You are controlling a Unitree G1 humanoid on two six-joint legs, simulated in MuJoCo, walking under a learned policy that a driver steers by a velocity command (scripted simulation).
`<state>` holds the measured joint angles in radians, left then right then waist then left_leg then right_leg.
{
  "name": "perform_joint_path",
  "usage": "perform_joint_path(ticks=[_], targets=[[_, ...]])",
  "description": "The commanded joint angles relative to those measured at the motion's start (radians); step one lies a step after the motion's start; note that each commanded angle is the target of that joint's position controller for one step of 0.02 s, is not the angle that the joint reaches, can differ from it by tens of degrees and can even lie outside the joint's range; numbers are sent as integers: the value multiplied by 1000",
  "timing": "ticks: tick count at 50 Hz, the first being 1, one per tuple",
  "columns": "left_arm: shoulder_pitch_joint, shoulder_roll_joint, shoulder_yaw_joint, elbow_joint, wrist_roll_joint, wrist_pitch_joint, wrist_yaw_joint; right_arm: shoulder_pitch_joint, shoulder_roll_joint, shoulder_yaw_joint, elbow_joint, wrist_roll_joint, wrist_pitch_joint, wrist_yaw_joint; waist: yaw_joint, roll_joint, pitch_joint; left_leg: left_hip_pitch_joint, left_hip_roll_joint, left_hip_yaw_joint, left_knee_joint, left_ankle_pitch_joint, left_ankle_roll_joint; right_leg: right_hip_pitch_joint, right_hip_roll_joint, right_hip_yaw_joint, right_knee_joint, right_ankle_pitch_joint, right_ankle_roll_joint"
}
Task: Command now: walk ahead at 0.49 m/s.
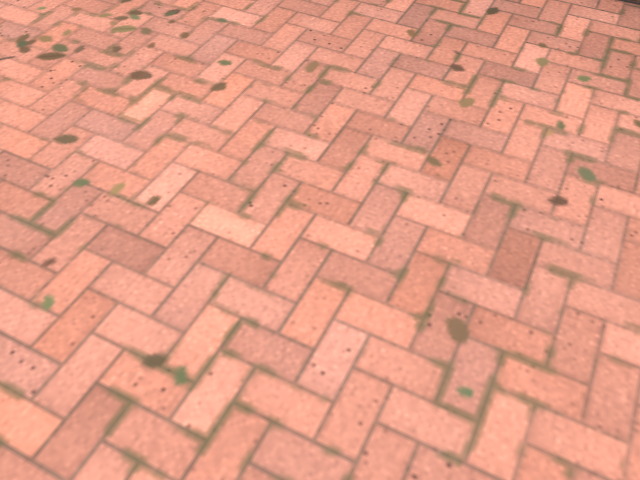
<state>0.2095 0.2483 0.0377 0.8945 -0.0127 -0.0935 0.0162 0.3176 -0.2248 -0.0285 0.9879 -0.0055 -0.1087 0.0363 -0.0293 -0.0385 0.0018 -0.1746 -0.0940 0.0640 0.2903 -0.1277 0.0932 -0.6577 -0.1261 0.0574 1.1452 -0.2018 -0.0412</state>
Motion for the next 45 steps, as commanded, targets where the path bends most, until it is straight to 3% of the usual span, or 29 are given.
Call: perform_joint_path(ticks=[1, 6, 9, 11, 13, 14, 15, 16, 17, 18, 19, 20, 21, 22, 23, 25, 28, 32, 38, 41, 42, 43, 44, 45], targets=[[34, 46, 14, -43, 13, 4, 7, -38, -130, -20, -53, 1, -18, -20, 46, 77, 55, -103, 279, -208, -205, 81, 170, -27, -43, 1, -137, 157, 27], [-161, 28, 5, -96, 0, -8, -10, 64, -163, -26, -29, 20, -2, -36, -25, 79, 58, 12, 269, -159, -185, 84, 122, 8, 11, -44, -471, 313, 38], [-241, 35, 1, -127, -8, -12, -28, 113, -167, -29, -7, 26, 11, -37, -51, 87, 80, 112, 308, -171, -143, 66, 118, -3, 26, -45, -561, 264, 30], [-260, 48, 3, -146, -10, -20, -42, 122, -172, -34, 1, 26, 21, -40, -45, 93, 83, 176, 339, -186, -100, 81, 107, 5, 36, -44, -605, 189, 5], [-199, 76, 15, -139, -9, -29, -49, 98, -187, -39, -2, 26, 32, -42, 1, 114, 50, 200, 349, -187, -22, 208, 87, 116, 66, -67, -645, 117, -24], [-97, 106, 33, -111, -7, -32, -47, 76, -184, -37, -9, 23, 37, -42, 60, 113, -9, 188, 314, -154, 100, 377, 66, 261, 100, -96, -668, 105, -47], [94, 166, 61, -56, -6, -34, -40, 66, -152, -24, -21, 12, 39, -41, 137, 85, -132, 93, 252, -103, 330, 430, 35, 523, 77, -64, -652, 128, -87], [264, 281, 88, -28, 16, -31, -35, 138, -63, 6, -50, 1, 24, -35, 150, -108, -307, -264, 127, -23, 736, 128, -33, 935, -181, 299, -660, 95, -218], [302, 253, 81, -11, 11, -24, -40, 180, -22, 21, -37, 17, -3, -29, 137, -264, -399, -510, 26, -114, 965, -413, -53, 1082, -295, 671, -822, -29, -308], [235, 174, 56, -24, 6, -27, -41, 103, -140, -8, -50, 41, -21, -25, 136, -167, -281, -606, 94, -191, 1061, -385, -29, 986, -261, 592, -843, -66, -257], [140, 133, 42, -48, 6, -25, -39, 19, -165, -15, -77, 51, -28, -25, 111, -104, -175, -615, 149, -163, 1047, -292, -16, 843, -225, 434, -854, -1, -217], [60, 106, 31, -60, 9, -24, -44, -21, -153, -17, -83, 40, -25, -31, 78, -25, -103, -572, 191, -140, 984, -209, -21, 697, -180, 321, -892, 87, -198], [22, 78, 23, -64, 13, -26, -48, -26, -143, -25, -84, 26, -12, -37, 46, -22, -65, -519, 222, -141, 917, -157, -25, 604, -139, 244, -928, 134, -180], [14, 66, 20, -57, 18, -27, -52, -6, -119, -25, -79, 23, 3, -37, 23, -36, -48, -466, 234, -138, 884, -127, -31, 544, -114, 197, -959, 154, -173], [28, 68, 21, -45, 18, -29, -54, 11, -95, -23, -73, 22, 15, -38, 13, -37, -40, -442, 234, -128, 864, -110, -37, 513, -100, 164, -979, 194, -180], [64, 96, 29, -21, 18, -33, -48, -8, -88, -26, -84, 18, 29, -42, 3, -23, -13, -476, 239, -121, 809, -59, -52, 499, -93, 111, -1003, 278, -192], [115, 114, 33, 4, 16, -24, -30, -126, -87, -31, -124, 10, 30, -42, 26, -11, 18, -566, 241, -117, 649, 73, -72, 537, -90, 69, -1021, 324, -187], [167, 126, 33, 27, 7, -15, -16, -268, -66, -24, -163, 14, 22, -31, 67, -19, 47, -528, 210, -84, 415, 231, -73, 555, -63, 10, -1040, 270, -157], [245, 139, 42, 80, -3, 6, -7, -413, -73, -18, -221, 26, 8, -2, 99, -23, 97, -552, 183, -76, 261, 164, -42, 724, -129, 15, -980, 269, -147], [211, 160, 52, 80, -5, 19, -2, -351, -108, -31, -216, 27, -2, 9, 46, -49, 48, -404, 140, -41, 224, 60, -4, 759, -141, 7, -879, 482, -121], [188, 163, 52, 75, -4, 24, -1, -256, -135, -48, -189, 25, -4, 6, -9, -57, -11, -257, 103, -9, 210, 54, 15, 743, -114, -18, -770, 648, -104], [176, 141, 42, 66, 3, 28, -2, -79, -183, -74, -133, 24, -3, -1, -85, -38, -116, -11, 95, -10, 216, 76, 45, 659, -57, -58, -566, 690, -76], [191, 108, 26, 40, 22, 26, -2, 109, -267, -95, -97, 11, 1, -12, -132, 104, -271, 309, 304, -260, 228, 84, 113, 424, 17, -106, -223, 359, -38], [320, -34, -12, 48, 11, 1, -16, 141, -302, -98, -80, 6, 4, -4, -52, 364, -389, 593, 495, -741, 80, -117, 265, 47, 199, -35, 83, -344, 12]])
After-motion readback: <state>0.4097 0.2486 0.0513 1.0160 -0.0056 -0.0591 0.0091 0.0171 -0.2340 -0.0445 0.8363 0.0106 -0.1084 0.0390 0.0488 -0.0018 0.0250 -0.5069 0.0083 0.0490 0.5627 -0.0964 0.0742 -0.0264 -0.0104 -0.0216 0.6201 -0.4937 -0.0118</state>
